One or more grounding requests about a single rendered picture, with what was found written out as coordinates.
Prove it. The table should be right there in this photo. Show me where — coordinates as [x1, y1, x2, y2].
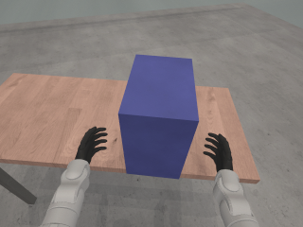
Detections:
[0, 73, 260, 205]

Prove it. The left robot forearm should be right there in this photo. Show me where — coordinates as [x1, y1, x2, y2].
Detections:
[38, 159, 91, 227]

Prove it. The right robot forearm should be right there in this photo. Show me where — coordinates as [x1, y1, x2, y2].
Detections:
[212, 169, 259, 227]

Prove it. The robot right hand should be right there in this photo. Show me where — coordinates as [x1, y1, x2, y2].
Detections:
[203, 132, 234, 173]

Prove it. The robot left hand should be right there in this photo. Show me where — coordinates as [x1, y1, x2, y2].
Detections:
[75, 126, 108, 165]

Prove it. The carton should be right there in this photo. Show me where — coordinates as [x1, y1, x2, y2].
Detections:
[118, 54, 199, 180]

